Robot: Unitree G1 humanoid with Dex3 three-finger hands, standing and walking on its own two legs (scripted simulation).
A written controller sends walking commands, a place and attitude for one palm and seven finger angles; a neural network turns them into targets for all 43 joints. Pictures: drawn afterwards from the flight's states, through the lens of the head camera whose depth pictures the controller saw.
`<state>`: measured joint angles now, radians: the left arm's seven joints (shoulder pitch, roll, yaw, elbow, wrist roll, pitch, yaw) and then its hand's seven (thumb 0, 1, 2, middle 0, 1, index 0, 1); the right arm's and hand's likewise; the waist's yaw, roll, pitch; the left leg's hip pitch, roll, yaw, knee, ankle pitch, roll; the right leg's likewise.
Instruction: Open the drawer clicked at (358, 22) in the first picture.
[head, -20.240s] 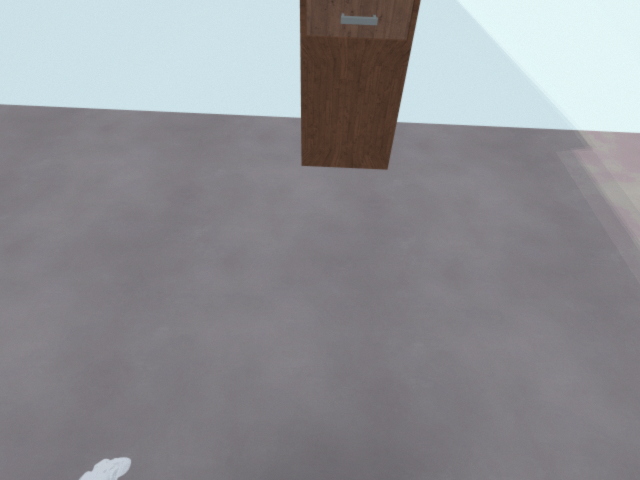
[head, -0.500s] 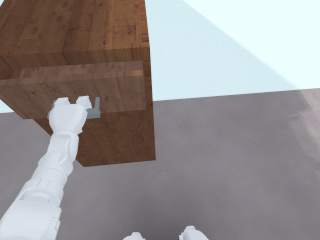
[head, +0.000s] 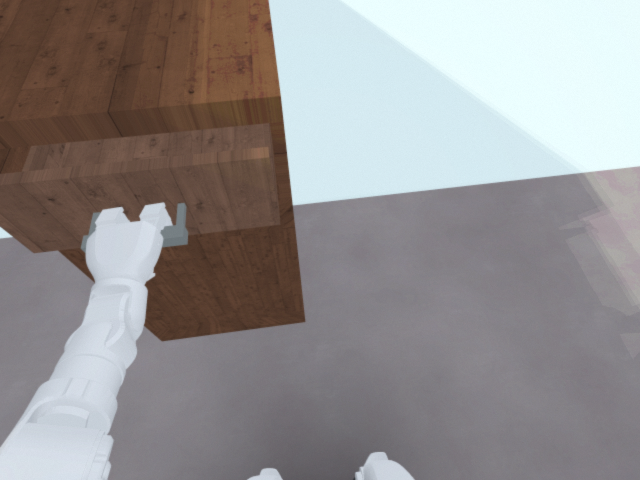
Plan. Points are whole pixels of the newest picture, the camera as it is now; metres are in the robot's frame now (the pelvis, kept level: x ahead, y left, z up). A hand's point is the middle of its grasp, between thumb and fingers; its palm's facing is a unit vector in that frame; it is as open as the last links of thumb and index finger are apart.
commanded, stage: pull the drawer open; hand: left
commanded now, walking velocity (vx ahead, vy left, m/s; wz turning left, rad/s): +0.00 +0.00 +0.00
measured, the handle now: (138, 227) +0.46 +0.26 +0.00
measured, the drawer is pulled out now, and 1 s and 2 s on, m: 0.06 0.19 0.30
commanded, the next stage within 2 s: open the thumb to release the handle in 1.70 s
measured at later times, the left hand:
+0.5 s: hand (140, 316) +0.33 +0.24 -0.02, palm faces +0.00 -0.03 -1.00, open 5.6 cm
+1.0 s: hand (135, 362) +0.27 +0.23 -0.02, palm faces -0.02 -0.08 -1.00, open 5.8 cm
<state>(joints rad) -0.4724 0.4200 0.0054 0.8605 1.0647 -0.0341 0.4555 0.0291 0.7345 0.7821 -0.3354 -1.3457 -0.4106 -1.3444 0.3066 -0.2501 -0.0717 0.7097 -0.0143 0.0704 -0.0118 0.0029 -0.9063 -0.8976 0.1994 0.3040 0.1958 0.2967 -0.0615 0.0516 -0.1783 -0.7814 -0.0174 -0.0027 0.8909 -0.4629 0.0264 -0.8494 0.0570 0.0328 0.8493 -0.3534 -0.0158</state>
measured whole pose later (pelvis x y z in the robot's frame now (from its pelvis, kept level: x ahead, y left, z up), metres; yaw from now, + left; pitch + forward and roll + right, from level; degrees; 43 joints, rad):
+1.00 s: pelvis +0.02 -0.01 +0.01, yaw -1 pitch +14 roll +0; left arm 0.23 0.32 -0.04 0.20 1.06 0.08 0.49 0.03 0.74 0.77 -0.26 -1.31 -0.38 -1.29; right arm 0.21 -0.26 -0.06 0.63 -0.02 0.06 0.00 0.01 -0.91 -0.90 0.20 0.30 0.20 0.30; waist -0.02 0.03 -0.16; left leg -0.58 -0.01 0.01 0.81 -0.48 0.02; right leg -0.68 0.06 0.05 0.82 -0.39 -0.03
